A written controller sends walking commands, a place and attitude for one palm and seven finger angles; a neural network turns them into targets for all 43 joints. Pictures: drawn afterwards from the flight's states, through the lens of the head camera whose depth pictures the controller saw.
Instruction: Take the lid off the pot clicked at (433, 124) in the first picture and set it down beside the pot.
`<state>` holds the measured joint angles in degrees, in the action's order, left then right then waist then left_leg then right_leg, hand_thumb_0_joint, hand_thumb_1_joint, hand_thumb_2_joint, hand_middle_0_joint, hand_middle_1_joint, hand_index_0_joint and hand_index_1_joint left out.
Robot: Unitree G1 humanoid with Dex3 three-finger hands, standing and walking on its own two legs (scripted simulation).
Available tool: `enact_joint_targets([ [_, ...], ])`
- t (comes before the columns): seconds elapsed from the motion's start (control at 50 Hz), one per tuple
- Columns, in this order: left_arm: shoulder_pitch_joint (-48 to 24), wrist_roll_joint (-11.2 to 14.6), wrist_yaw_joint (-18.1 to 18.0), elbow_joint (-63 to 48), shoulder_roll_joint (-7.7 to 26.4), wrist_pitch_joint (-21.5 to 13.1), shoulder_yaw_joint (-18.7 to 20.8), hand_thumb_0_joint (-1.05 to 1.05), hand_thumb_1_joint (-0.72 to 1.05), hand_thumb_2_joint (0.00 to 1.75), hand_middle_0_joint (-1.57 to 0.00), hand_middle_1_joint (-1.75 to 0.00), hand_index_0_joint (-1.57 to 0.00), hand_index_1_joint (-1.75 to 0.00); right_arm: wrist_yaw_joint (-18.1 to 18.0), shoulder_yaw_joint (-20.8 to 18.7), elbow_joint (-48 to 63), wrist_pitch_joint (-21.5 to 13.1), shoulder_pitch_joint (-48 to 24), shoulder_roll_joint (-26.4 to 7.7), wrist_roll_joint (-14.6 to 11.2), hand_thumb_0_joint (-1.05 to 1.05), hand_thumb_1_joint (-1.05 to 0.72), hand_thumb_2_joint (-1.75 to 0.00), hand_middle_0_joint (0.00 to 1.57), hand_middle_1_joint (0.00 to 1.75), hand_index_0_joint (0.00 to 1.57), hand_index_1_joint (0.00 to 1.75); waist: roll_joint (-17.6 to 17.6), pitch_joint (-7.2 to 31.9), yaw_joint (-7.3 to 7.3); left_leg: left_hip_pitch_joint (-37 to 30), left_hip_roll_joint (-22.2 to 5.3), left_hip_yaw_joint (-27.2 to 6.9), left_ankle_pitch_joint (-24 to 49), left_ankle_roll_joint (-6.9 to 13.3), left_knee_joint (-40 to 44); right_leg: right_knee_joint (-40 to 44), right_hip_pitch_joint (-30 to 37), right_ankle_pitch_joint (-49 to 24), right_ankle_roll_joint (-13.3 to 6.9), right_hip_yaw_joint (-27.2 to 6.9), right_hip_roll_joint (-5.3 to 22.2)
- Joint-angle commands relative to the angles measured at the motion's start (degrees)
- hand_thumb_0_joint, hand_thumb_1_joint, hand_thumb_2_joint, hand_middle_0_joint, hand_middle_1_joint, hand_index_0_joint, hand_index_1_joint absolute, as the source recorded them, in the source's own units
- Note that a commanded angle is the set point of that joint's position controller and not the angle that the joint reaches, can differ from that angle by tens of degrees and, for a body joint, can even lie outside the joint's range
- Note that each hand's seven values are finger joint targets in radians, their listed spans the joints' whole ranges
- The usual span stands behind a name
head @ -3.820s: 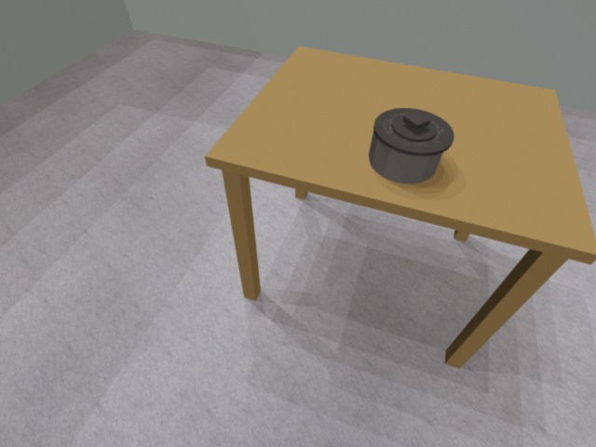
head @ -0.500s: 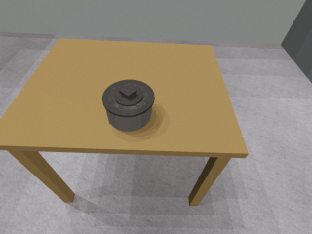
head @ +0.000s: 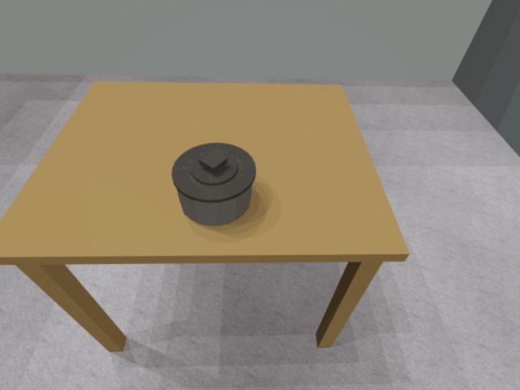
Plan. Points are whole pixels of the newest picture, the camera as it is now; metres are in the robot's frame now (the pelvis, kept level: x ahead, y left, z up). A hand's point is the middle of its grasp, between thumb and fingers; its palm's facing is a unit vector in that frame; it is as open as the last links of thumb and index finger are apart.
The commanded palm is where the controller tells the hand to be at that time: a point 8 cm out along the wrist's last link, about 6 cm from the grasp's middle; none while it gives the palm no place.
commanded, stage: look again from close up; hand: left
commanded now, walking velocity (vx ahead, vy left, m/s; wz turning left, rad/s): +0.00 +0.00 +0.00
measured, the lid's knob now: (213, 161) +0.53 +0.13 +0.04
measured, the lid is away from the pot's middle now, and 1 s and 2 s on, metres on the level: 0.00 0.00 0.00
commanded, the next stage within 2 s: lift the closed hand beside the body in 1.36 s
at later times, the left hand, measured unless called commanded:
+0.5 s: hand out of the picture +0.01 +0.16 -0.18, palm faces +0.02 -0.98 -0.19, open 7.3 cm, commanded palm none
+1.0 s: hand out of the picture +0.02 +0.15 -0.18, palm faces +0.01 -0.98 -0.18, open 7.3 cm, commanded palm none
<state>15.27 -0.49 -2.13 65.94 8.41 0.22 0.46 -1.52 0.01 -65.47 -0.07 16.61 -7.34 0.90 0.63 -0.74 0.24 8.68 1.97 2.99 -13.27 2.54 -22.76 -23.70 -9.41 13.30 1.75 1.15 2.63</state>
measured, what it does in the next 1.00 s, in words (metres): stands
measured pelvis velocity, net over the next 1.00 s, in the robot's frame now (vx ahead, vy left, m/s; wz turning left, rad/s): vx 0.02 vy -0.02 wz -0.01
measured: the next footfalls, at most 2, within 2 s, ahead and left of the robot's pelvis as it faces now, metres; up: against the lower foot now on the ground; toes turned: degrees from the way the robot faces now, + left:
none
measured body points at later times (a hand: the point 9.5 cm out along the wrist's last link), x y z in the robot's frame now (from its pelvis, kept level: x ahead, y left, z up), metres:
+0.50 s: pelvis +0.01 -0.01 -0.01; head +0.01 -0.01 +0.44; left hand +0.01 +0.21 -0.17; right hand +0.03 -0.24 -0.16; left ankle -0.01 +0.09 -0.74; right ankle -0.01 -0.14 -0.74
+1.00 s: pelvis +0.02 -0.02 +0.00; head +0.04 -0.02 +0.44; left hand +0.02 +0.20 -0.17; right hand +0.01 -0.24 -0.16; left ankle -0.01 +0.09 -0.74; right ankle -0.01 -0.14 -0.74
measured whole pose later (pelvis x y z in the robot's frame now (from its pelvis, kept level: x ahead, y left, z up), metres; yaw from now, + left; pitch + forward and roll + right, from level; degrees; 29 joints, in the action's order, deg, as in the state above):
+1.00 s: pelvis +0.02 -0.02 +0.00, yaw +0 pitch +0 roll +0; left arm 17.0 -0.4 -2.3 61.2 9.2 -0.7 -0.9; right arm -1.6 0.4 -64.1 -1.2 15.9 -7.8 0.6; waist 1.3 -2.4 -0.1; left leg 9.8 -0.3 2.6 -16.9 0.5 -27.0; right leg -27.5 -10.4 16.7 -0.3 1.5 0.5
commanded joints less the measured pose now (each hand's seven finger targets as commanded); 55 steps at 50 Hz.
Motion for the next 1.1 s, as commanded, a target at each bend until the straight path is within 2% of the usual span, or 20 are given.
enact_joint_targets([
  [0.0, 4.06, -0.24, -0.21, -0.67, 4.82, -0.93, 0.84, 0.00, 0.90, 0.90, -0.20, -0.30, -0.20, -0.30, -0.60, -0.93, 1.34, -0.96, 2.89, -6.03, -0.29, 0.00, -0.90, -0.90, 0.20, 0.30, 0.20, 0.30, -1.38, -2.44, -0.35, 1.14, -7.61, -7.64, 5.20, -0.61, 5.87, 3.50, -1.79, -6.40, -2.36, -3.32, 3.59],
  [0.02, 6.28, -1.21, -2.37, -0.43, 5.74, -2.37, -0.42, 0.00, 0.90, 0.90, -0.20, -0.30, -0.20, -0.30, 0.21, -0.47, 5.36, -2.16, -0.51, -8.46, -0.90, 0.00, -0.90, -0.90, 0.20, 0.30, 0.20, 0.30, -1.04, -4.74, -1.42, 5.81, -8.91, -4.85, 16.62, -1.87, -4.07, 1.38, -2.66, -14.68, -2.36, -3.59, 4.74],
  [0.04, 5.84, -0.56, -1.88, -2.67, 7.00, -2.55, -0.08, 0.00, 0.90, 0.90, -0.20, -0.30, -0.20, -0.30, 0.44, -0.37, 6.29, -2.02, 2.06, -6.19, -0.22, 0.00, -0.90, -0.90, 0.20, 0.30, 0.20, 0.30, -2.30, -1.25, -0.24, 5.28, -6.53, -5.59, 4.02, -1.97, -2.14, 0.34, -1.64, -4.52, -3.76, -4.96, 5.18],
  [0.06, 4.57, -0.23, -1.01, -3.54, 8.21, -2.53, 0.22, 0.00, 0.90, 0.90, -0.20, -0.30, -0.20, -0.30, 0.72, -0.59, 6.63, -1.73, 1.73, -6.64, 0.12, 0.00, -0.90, -0.90, 0.20, 0.30, 0.20, 0.30, -5.98, 2.86, -0.50, 3.58, -6.09, -6.37, 3.31, -1.48, -1.88, -1.72, -1.93, -1.77, -4.54, -4.31, 4.71],
  [0.08, 4.84, -0.31, -0.68, -4.39, 7.49, -2.07, 0.23, 0.00, 0.90, 0.90, -0.20, -0.30, -0.20, -0.30, 0.47, -0.84, 7.96, -1.64, 1.83, -7.16, 0.03, 0.00, -0.90, -0.90, 0.20, 0.30, 0.20, 0.30, -5.80, 1.61, -0.26, 5.63, -7.08, -7.49, -0.77, -0.72, -1.17, -2.10, -3.84, 3.78, -4.32, -3.29, 3.62],
  [0.1, 5.13, -0.52, -0.55, -4.52, 6.42, -1.96, -0.06, 0.00, 0.90, 0.90, -0.20, -0.30, -0.20, -0.30, 0.39, -0.92, 8.47, -1.61, 1.49, -7.29, -0.02, 0.00, -0.90, -0.90, 0.20, 0.30, 0.20, 0.30, -4.69, -0.53, -0.20, 7.46, -7.31, -8.45, -1.67, -0.22, -0.66, -2.39, -5.13, 3.99, -4.27, -3.14, 2.80],
  [0.12, 5.54, -0.57, -0.52, -4.65, 5.59, -2.03, -0.35, 0.00, 0.90, 0.90, -0.20, -0.30, -0.20, -0.30, 0.36, -0.87, 8.71, -1.61, 1.73, -7.18, -0.12, 0.00, -0.90, -0.90, 0.20, 0.30, 0.20, 0.30, -3.47, -2.25, -0.18, 8.43, -7.33, -8.51, -1.28, 0.02, -0.57, -2.14, -5.64, 3.24, -4.30, -3.19, 2.59],
  [0.16, 5.84, -0.56, -0.35, -4.94, 5.53, -2.07, -0.43, 0.00, 0.90, 0.90, -0.20, -0.30, -0.20, -0.30, 0.26, -0.65, 8.87, -1.73, 2.46, -6.73, -0.24, 0.00, -0.90, -0.90, 0.20, 0.30, 0.20, 0.30, -0.87, -2.41, -0.17, 7.19, -7.39, -8.49, 1.45, 0.33, -0.88, -2.04, -5.86, 1.13, -4.45, -3.28, 2.67],
  [0.18, 6.15, -0.53, -0.44, -5.19, 5.12, -2.03, -0.43, 0.00, 0.90, 0.90, -0.20, -0.30, -0.20, -0.30, 0.22, -0.76, 9.03, -1.76, 2.84, -7.13, -0.28, 0.00, -0.90, -0.90, 0.20, 0.30, 0.20, 0.30, -0.26, -2.45, 0.04, 7.04, -7.36, -8.38, 1.91, 0.27, -1.22, -2.19, -5.87, 0.87, -4.35, -3.43, 2.61],
  [0.2, 6.35, -0.53, -0.48, -5.26, 4.92, -1.96, -0.57, 0.00, 0.90, 0.90, -0.20, -0.30, -0.20, -0.30, 0.20, -0.70, 8.91, -1.88, 2.68, -7.14, -0.34, 0.00, -0.90, -0.90, 0.20, 0.30, 0.20, 0.30, -1.25, -3.20, -0.05, 7.00, -7.27, -8.18, 2.34, 0.24, -0.96, -2.16, -6.17, 0.30, -4.23, -3.63, 2.67],
  [0.24, 6.77, -0.47, -0.56, -5.53, 5.25, -2.11, -0.60, 0.00, 0.90, 0.90, -0.20, -0.30, -0.20, -0.30, 0.16, -0.62, 8.56, -1.91, 2.77, -6.96, -0.43, 0.00, -0.90, -0.90, 0.20, 0.30, 0.20, 0.30, 0.47, -3.32, 0.06, 6.12, -6.91, -7.41, 3.70, 0.05, -1.39, -1.63, -5.72, -1.69, -4.21, -4.34, 2.91],
  [0.34, 6.57, -0.43, -0.50, -6.30, 6.05, -1.86, -0.42, 0.00, 0.90, 0.90, -0.20, -0.30, -0.20, -0.30, 0.12, -0.42, 7.97, -1.86, 2.33, -6.98, -0.48, 0.00, -0.90, -0.90, 0.20, 0.30, 0.20, 0.30, -0.19, -4.54, 0.00, 5.72, -6.71, -6.48, 3.40, -0.32, -0.88, -0.84, -5.81, -2.49, -4.14, -4.81, 3.10],
  [0.36, 6.65, -0.40, -0.36, -6.51, 6.49, -1.77, -0.25, 0.00, 0.90, 0.90, -0.20, -0.30, -0.20, -0.30, 0.11, -0.42, 8.03, -1.95, 2.29, -6.91, -0.45, 0.00, -0.90, -0.90, 0.20, 0.30, 0.20, 0.30, -0.06, -3.56, -0.27, 4.89, -6.91, -6.66, 4.00, -0.14, -0.56, -0.98, -5.36, -2.86, -4.11, -4.24, 3.01],
  [0.42, 6.65, -0.39, -0.44, -6.80, 6.38, -1.74, -0.29, 0.00, 0.90, 0.90, -0.20, -0.30, -0.20, -0.30, 0.02, -0.38, 7.52, -1.96, 1.85, -7.15, -0.44, 0.00, -0.90, -0.90, 0.20, 0.30, 0.20, 0.30, -0.78, -3.52, -0.23, 4.46, -6.91, -6.27, 4.97, -0.40, -0.76, -0.76, -5.18, -4.23, -4.04, -4.89, 3.19],
  [0.56, 5.82, -0.28, -0.28, -7.38, 7.17, -1.56, -0.07, 0.00, 0.90, 0.90, -0.20, -0.30, -0.20, -0.30, -0.06, -0.32, 6.49, -2.02, 1.78, -7.01, -0.41, 0.00, -0.90, -0.90, 0.20, 0.30, 0.20, 0.30, 0.08, -2.41, -0.53, 3.28, -7.24, -5.96, 6.68, -0.55, -0.29, -0.46, -3.61, -6.34, -4.02, -4.41, 3.25],
  [0.6, 5.70, -0.31, -0.33, -7.34, 7.07, -1.55, -0.09, 0.00, 0.90, 0.90, -0.20, -0.30, -0.20, -0.30, -0.09, -0.36, 6.17, -2.02, 1.55, -7.03, -0.43, 0.00, -0.90, -0.90, 0.20, 0.30, 0.20, 0.30, -1.10, -2.77, -0.50, 3.43, -7.16, -5.79, 7.39, -0.73, -0.55, -0.43, -3.68, -7.14, -3.92, -4.68, 3.44],
  [0.66, 5.50, -0.22, -0.23, -7.33, 7.31, -1.50, -0.01, 0.00, 0.90, 0.90, -0.20, -0.30, -0.20, -0.30, -0.17, -0.31, 5.57, -2.00, 1.90, -6.64, -0.46, 0.00, -0.90, -0.90, 0.20, 0.30, 0.20, 0.30, -0.03, -2.81, -0.67, 3.20, -7.42, -5.72, 7.35, -0.69, -0.11, 0.00, -3.14, -7.45, -4.04, -4.40, 3.38],
  [0.86, 5.82, -0.11, -0.25, -6.79, 7.08, -1.62, -0.02, 0.00, 0.90, 0.90, -0.20, -0.30, -0.20, -0.30, -0.34, -0.43, 3.83, -2.19, 2.71, -6.27, -0.57, 0.00, -0.90, -0.90, 0.20, 0.30, 0.20, 0.30, -0.94, -1.20, -0.74, 1.13, -7.78, -5.48, 11.27, -0.78, -0.22, -0.03, -1.60, -10.81, -4.03, -4.07, 3.51],
  [0.96, 6.18, -0.14, -0.28, -6.20, 6.72, -1.74, -0.15, 0.00, 0.90, 0.90, -0.20, -0.30, -0.20, -0.30, -0.38, -0.55, 3.01, -2.09, 2.50, -5.90, -0.64, 0.00, -0.90, -0.90, 0.20, 0.30, 0.20, 0.30, 0.06, -2.21, -0.69, 0.63, -7.86, -5.14, 10.94, -0.88, -0.01, 0.60, -2.10, -11.84, -4.10, -4.39, 3.72],
  [1.08, 6.61, -0.19, -0.37, -5.97, 6.22, -1.77, -0.13, 0.00, 0.90, 0.90, -0.20, -0.30, -0.20, -0.30, -0.45, -0.62, 2.39, -2.13, 2.75, -5.72, -0.67, 0.00, -0.90, -0.90, 0.20, 0.30, 0.20, 0.30, -0.38, -2.37, -0.68, 0.75, -7.81, -4.95, 11.23, -1.03, -0.02, 0.91, -1.71, -12.26, -4.06, -4.49, 3.93],
])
